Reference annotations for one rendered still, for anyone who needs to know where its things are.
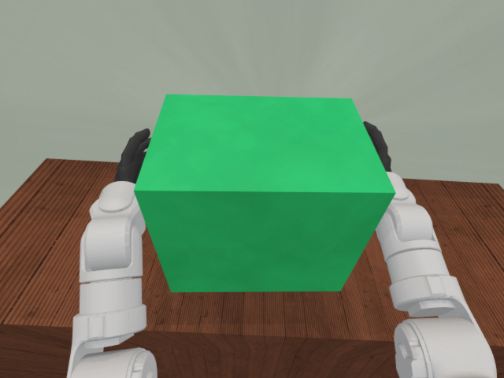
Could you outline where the robot left upper arm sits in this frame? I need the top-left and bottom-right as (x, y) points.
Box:
(71, 347), (158, 378)

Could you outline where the right robot hand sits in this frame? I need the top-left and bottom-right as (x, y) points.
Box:
(363, 121), (391, 172)

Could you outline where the robot right forearm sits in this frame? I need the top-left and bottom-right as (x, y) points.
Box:
(376, 172), (497, 378)

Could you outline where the left robot hand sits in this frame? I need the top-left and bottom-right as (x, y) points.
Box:
(114, 128), (151, 184)

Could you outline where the robot left forearm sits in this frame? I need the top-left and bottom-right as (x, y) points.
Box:
(67, 181), (146, 378)

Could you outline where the robot right upper arm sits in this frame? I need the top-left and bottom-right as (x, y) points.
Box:
(395, 317), (495, 378)

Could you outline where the pedestal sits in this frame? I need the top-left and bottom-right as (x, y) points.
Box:
(0, 158), (504, 378)

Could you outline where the carton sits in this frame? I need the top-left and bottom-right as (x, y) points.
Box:
(134, 94), (396, 292)

